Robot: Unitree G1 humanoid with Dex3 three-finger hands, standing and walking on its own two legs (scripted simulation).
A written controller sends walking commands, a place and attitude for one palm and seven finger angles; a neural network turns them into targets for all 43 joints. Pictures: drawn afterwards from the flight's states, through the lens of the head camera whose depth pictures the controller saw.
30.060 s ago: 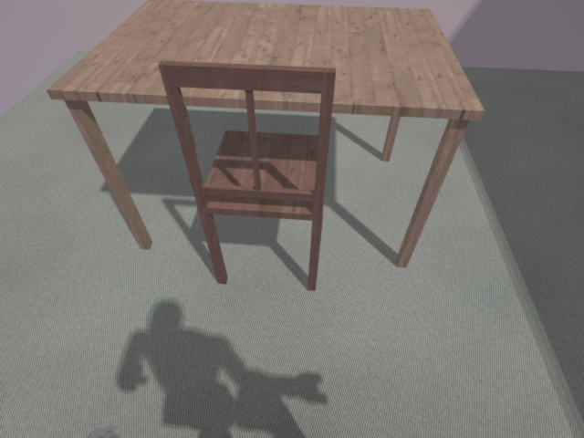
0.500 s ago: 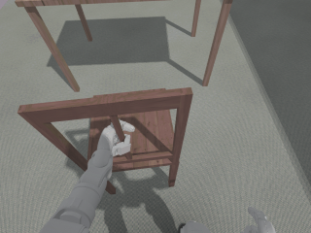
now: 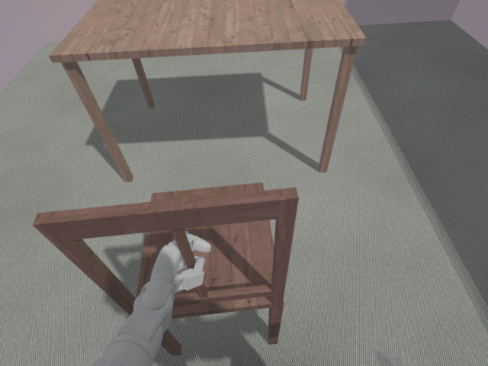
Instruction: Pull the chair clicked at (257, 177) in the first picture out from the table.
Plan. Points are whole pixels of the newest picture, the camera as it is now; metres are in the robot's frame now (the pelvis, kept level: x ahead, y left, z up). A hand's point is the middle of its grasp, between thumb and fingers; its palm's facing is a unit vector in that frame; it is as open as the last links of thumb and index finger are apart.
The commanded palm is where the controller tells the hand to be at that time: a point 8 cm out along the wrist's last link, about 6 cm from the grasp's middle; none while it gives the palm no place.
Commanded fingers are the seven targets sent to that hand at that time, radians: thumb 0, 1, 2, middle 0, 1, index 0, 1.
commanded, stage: stop walking, hand still on the chair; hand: left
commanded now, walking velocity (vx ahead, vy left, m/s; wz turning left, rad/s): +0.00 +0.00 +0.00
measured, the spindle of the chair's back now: (192, 266) +0.32 +0.12 -0.08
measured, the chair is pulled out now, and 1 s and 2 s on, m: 0.73 0.73 0.73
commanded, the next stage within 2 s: open the thumb and straighten the fingers in 0.24 s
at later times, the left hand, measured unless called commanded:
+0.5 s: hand (196, 270) +0.29 +0.10 -0.04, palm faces -0.09 -0.98 -0.15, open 5.7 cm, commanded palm +0.27 +0.15 -0.02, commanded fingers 0.00 -0.19 0.38 -0.50 -1.45 -0.50 -1.45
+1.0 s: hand (187, 267) +0.30 +0.12 -0.04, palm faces -0.08 -0.98 -0.18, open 16.5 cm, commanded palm +0.28 +0.17 -0.02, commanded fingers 0.00 -0.55 0.20 0.00 0.00 0.00 0.00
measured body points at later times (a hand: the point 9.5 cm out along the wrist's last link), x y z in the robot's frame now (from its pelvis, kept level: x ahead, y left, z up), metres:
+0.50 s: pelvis -0.01 +0.00 +0.00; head +0.02 +0.00 +0.44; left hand +0.29 +0.16 -0.03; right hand +0.12 -0.24 -0.12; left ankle -0.05 +0.14 -0.74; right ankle +0.02 -0.12 -0.74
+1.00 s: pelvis +0.00 +0.01 -0.02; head +0.04 -0.01 +0.43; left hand +0.30 +0.18 -0.03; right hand +0.16 -0.23 -0.12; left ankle -0.05 +0.14 -0.74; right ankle +0.02 -0.12 -0.74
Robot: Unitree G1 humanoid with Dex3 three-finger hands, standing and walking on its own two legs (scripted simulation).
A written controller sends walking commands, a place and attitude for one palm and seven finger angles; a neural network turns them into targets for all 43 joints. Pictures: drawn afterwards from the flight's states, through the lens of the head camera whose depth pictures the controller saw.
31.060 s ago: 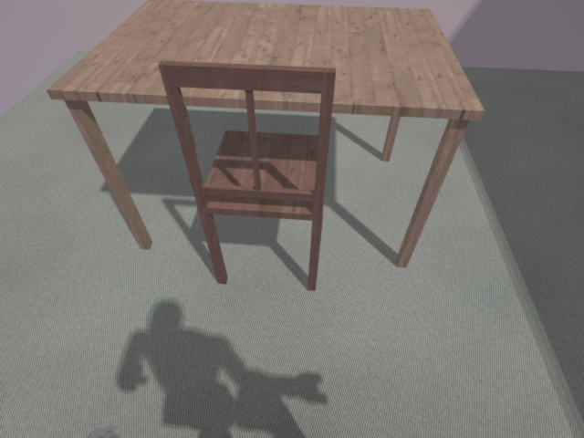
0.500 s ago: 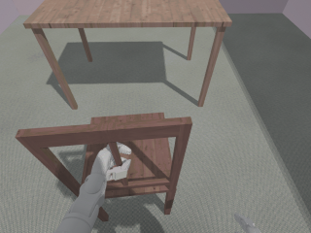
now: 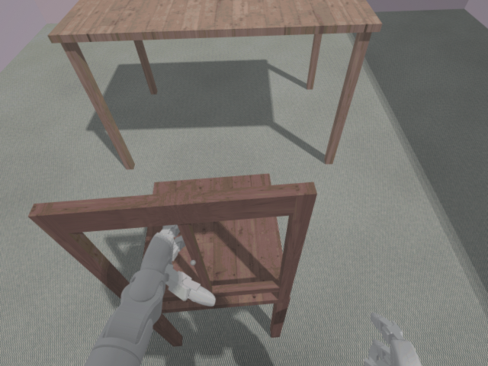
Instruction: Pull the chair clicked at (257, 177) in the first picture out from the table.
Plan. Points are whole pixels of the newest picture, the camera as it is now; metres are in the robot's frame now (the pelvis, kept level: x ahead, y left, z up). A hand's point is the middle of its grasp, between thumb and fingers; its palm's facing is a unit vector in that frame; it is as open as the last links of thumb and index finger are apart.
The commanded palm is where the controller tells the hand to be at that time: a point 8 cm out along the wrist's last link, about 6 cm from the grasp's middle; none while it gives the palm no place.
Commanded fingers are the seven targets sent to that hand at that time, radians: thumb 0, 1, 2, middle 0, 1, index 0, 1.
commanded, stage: open the thumb and straighten the fingers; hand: left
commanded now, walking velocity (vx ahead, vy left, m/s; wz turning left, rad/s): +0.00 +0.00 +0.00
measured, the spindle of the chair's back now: (198, 261) +0.32 +0.10 -0.06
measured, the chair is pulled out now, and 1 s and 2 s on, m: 0.73 0.73 0.73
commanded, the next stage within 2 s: draw the fingers out of the gap in 0.08 s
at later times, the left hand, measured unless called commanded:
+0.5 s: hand (190, 298) +0.24 +0.10 -0.02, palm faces -0.12 -0.98 -0.16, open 17.5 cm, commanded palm +0.22 +0.16 +0.00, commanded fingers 0.00 -0.55 0.20 0.00 0.00 0.00 0.00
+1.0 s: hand (175, 342) +0.17 +0.11 -0.01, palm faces -0.07 -0.99 -0.15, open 17.5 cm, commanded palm +0.14 +0.16 +0.00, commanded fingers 0.00 -0.55 0.20 0.00 0.00 0.00 0.00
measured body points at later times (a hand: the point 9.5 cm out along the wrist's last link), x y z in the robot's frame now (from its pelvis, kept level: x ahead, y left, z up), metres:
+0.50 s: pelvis +0.00 +0.00 -0.01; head +0.03 -0.02 +0.44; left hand +0.24 +0.15 -0.01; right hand +0.16 -0.25 -0.10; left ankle -0.05 +0.13 -0.72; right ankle +0.02 -0.13 -0.72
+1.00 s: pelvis -0.01 +0.00 -0.02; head +0.01 -0.02 +0.43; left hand +0.17 +0.17 +0.00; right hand +0.17 -0.23 -0.09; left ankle -0.05 +0.13 -0.72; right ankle +0.02 -0.13 -0.72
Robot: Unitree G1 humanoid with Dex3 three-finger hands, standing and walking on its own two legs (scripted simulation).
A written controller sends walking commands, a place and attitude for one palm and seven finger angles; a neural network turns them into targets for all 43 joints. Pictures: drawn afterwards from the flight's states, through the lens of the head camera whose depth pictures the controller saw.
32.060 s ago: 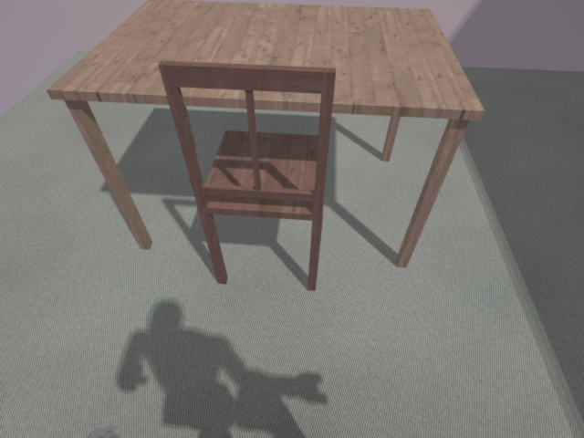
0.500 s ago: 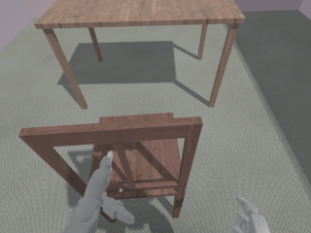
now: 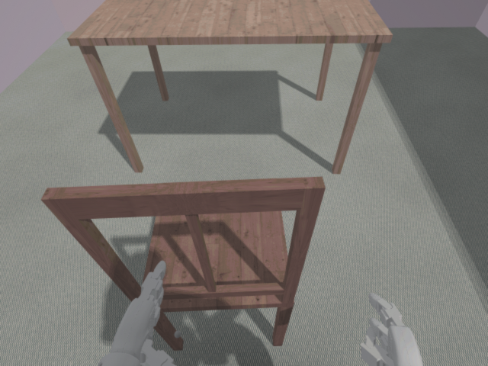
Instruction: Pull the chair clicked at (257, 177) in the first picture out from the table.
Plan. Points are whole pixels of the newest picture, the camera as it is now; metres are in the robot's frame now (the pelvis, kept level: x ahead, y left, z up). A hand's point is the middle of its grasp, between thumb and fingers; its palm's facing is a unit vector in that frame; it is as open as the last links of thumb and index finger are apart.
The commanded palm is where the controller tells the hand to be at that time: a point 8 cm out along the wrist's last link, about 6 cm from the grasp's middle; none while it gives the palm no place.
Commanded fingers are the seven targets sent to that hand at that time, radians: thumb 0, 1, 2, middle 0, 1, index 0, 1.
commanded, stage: draw the hand back to the body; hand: left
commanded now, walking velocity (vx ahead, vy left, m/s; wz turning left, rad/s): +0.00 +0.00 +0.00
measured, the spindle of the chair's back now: (203, 257) +0.33 +0.09 -0.04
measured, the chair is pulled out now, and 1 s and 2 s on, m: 0.73 0.73 0.73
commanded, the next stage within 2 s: step back with the hand held close in 1.64 s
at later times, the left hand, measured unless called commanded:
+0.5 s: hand (147, 321) +0.18 +0.14 +0.07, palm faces -0.05 -1.00 -0.09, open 17.5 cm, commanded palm +0.14 +0.21 +0.09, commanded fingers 0.00 -0.44 0.25 -0.01 -0.02 -0.01 -0.02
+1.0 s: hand (47, 277) +0.20 +0.23 +0.16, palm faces +0.37 -0.82 -0.43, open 13.1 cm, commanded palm +0.15 +0.27 +0.18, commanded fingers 0.00 0.47 0.69 -0.14 -0.21 -0.14 -0.21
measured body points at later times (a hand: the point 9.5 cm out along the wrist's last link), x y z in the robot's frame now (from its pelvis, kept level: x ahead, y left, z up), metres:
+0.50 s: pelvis -0.01 +0.00 -0.01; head +0.02 -0.02 +0.43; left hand +0.18 +0.19 +0.08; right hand +0.18 -0.23 -0.09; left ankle -0.04 +0.13 -0.70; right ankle +0.02 -0.13 -0.70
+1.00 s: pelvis +0.02 +0.00 +0.03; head +0.01 -0.03 +0.48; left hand +0.18 +0.27 +0.18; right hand +0.21 -0.22 -0.05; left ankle -0.04 +0.13 -0.70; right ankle +0.02 -0.13 -0.70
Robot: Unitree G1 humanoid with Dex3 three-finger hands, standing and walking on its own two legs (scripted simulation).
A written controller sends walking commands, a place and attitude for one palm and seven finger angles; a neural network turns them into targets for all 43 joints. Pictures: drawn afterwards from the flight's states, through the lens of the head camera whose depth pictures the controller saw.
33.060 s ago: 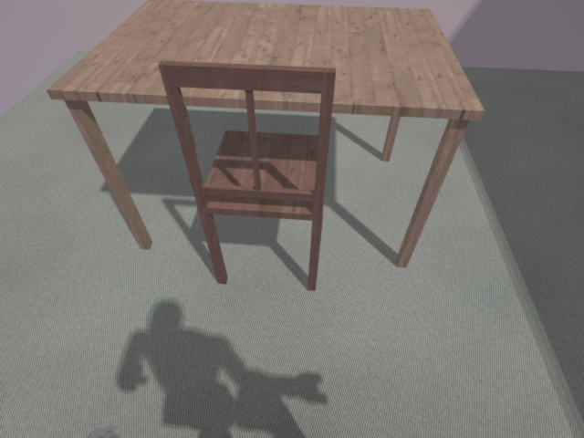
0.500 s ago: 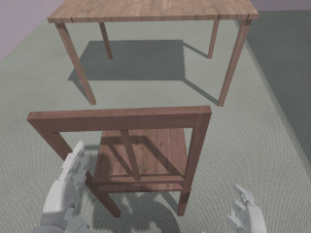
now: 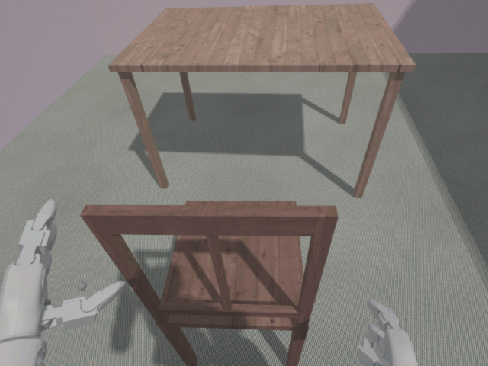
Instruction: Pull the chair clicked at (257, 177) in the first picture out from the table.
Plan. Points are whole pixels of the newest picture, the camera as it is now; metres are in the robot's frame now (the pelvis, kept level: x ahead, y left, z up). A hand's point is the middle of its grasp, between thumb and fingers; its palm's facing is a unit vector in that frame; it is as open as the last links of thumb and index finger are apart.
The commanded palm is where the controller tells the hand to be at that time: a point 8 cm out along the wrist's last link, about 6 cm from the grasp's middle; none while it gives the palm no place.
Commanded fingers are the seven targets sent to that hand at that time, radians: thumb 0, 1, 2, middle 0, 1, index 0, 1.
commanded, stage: draw the hand back to the body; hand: left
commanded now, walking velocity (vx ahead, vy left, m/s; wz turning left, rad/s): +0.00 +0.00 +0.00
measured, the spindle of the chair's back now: (221, 276) +0.31 +0.09 -0.07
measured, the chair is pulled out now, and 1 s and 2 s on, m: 0.73 0.73 0.73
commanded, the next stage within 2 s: step back with the hand held close in 0.64 s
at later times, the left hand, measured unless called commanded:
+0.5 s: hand (53, 257) +0.20 +0.27 +0.16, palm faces +0.45 -0.78 -0.43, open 7.6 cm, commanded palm +0.15 +0.31 +0.18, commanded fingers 0.00 0.90 0.90 -0.20 -0.30 -0.20 -0.30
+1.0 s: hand (65, 258) +0.20 +0.26 +0.15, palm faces +0.32 -0.80 -0.51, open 7.4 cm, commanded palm +0.14 +0.30 +0.18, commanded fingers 0.00 0.90 0.90 -0.20 -0.30 -0.20 -0.30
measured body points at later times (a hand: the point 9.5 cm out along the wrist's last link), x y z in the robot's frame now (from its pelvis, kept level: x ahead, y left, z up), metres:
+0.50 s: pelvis +0.00 +0.01 +0.01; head +0.00 -0.02 +0.46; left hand +0.17 +0.31 +0.18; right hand +0.18 -0.22 -0.08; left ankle -0.06 +0.13 -0.73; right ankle +0.00 -0.13 -0.73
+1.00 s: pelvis -0.02 +0.01 +0.01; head +0.02 -0.01 +0.46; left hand +0.18 +0.30 +0.18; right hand +0.15 -0.23 -0.08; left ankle -0.06 +0.13 -0.73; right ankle +0.00 -0.13 -0.73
